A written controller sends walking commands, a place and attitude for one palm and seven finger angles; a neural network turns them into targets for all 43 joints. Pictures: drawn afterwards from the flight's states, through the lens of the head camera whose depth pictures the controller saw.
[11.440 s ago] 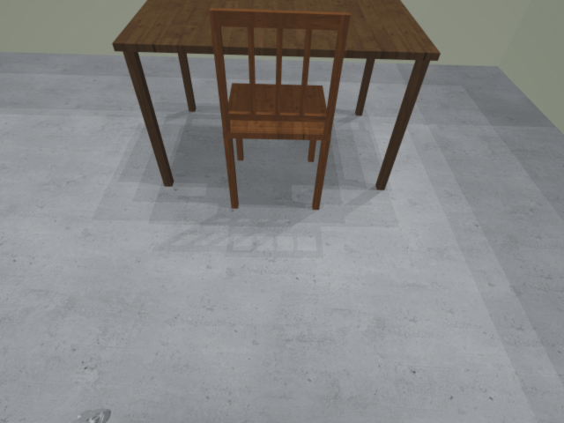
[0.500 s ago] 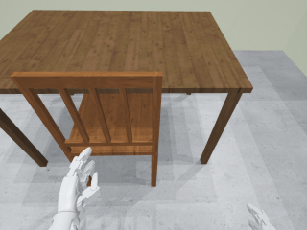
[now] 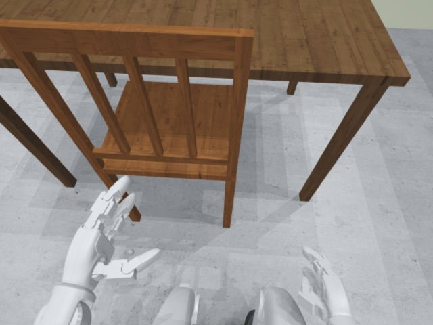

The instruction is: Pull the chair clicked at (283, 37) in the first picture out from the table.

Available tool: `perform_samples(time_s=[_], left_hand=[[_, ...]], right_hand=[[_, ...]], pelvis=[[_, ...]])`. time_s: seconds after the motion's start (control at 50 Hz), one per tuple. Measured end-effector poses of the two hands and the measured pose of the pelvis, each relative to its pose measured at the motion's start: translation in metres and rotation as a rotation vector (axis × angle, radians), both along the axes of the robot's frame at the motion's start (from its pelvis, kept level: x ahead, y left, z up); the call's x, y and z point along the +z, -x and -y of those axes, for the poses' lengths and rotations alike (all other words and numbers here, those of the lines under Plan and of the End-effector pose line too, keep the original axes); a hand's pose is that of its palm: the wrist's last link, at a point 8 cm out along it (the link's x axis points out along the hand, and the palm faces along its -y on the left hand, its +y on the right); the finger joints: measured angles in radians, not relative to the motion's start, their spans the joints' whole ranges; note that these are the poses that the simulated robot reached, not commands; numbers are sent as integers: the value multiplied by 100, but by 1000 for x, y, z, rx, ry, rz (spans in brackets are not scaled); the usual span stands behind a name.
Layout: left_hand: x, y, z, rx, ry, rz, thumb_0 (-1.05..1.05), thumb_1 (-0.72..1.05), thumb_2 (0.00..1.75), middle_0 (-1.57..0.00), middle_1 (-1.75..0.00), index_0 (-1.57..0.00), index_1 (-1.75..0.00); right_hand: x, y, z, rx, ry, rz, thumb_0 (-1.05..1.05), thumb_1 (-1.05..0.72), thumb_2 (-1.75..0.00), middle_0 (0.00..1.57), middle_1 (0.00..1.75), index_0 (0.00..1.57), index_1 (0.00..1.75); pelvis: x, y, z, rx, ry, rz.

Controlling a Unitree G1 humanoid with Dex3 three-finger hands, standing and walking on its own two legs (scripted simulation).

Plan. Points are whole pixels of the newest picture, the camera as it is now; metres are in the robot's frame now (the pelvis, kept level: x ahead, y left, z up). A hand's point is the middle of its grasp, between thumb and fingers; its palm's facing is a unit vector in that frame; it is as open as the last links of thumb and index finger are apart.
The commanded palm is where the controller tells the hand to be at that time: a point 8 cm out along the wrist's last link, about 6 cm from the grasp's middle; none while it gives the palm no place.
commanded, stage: raise the hand toward the chair's back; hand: left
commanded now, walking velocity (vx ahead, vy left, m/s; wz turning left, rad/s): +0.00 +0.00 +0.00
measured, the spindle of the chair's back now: (147, 114) +0.53 +0.21 +0.03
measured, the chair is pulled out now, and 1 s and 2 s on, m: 0.00 0.00 0.00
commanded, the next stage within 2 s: aim the fingers beside a spindle in 1.34 s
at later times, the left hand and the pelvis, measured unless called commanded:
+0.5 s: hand (104, 233) +0.24 +0.20 +0.07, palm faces +0.03 -1.00 -0.06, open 16.2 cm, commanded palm +0.22 +0.26 +0.07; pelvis +0.02 +0.02 +0.02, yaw +0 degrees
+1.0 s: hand (94, 210) +0.27 +0.23 +0.08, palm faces +0.02 -1.00 -0.06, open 16.9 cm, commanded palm +0.25 +0.28 +0.08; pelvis +0.03 +0.02 +0.03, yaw +0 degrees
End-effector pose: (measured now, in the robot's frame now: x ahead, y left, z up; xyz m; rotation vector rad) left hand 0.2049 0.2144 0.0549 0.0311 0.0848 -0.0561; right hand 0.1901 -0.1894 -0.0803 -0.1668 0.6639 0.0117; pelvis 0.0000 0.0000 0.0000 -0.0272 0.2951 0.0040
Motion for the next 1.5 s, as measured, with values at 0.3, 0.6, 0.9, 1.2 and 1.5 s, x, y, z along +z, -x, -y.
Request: perform_samples(time_s=[0.3,0.6,0.9,1.2,1.5], left_hand=[[10,-6,-25,69,-33,17,0,-14,45,-9,-14,-10,-14],[20,-20,-46,83,-36,25,-1,-44,32,-6,-9,-7,-9],[27,-43,-65,80,-45,23,-1,-50,30,-6,-8,-6,-8],[26,-46,-60,83,-42,27,-1,-50,30,-6,-8,-6,-8],[26,-39,-59,85,-35,36,-1,-50,30,-6,-8,-6,-8]], right_hand=[[31,33,62,-148,182,-27,1,-90,-90,20,30,20,30],[46,-20,14,-36,99,75,1,-90,-90,20,30,20,30],[41,-1,25,-69,128,-12,1,-90,-90,20,30,20,30],[46,9,38,-97,149,-26,1,-90,-90,20,30,20,30],[44,-3,28,-59,120,8,1,-90,-90,20,30,20,30]], pelvis=[[15,-10,-11,-12,-2,5],[22,-20,-17,0,10,13],[29,-26,-20,0,15,15],[32,-27,-19,-6,9,14],[30,-23,-16,-1,7,18]])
